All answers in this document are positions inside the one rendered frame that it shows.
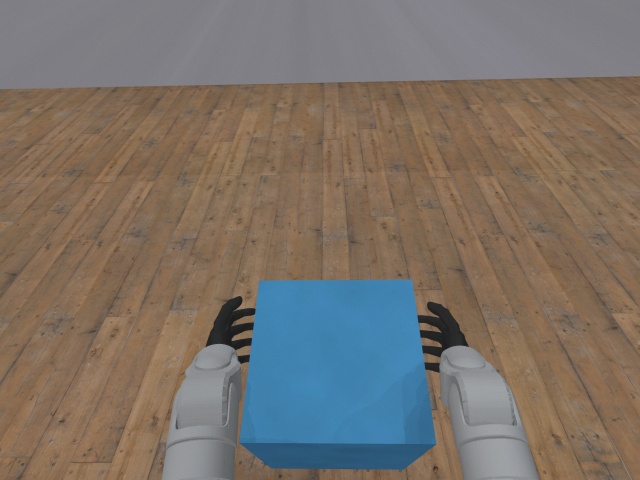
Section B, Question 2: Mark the left robot forearm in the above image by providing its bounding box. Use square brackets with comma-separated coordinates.
[162, 344, 242, 480]

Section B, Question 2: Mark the right robot hand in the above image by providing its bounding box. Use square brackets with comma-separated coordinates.
[417, 302, 469, 373]

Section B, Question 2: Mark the right robot forearm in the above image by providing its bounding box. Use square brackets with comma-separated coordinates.
[439, 346, 539, 480]

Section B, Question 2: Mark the carton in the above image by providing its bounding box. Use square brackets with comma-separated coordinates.
[239, 280, 436, 470]

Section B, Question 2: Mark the left robot hand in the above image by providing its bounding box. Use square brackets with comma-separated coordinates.
[206, 296, 256, 364]

